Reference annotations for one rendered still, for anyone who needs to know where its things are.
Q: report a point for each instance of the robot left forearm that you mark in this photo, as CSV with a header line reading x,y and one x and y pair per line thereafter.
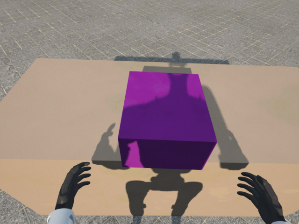
x,y
61,216

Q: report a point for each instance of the carton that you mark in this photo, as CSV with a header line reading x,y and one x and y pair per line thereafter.
x,y
165,122

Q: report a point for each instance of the left robot hand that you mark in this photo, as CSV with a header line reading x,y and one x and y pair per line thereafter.
x,y
70,185

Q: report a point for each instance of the right robot hand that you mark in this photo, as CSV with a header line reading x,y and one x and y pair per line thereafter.
x,y
263,197

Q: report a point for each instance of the pedestal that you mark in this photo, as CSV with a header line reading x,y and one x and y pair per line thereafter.
x,y
63,112

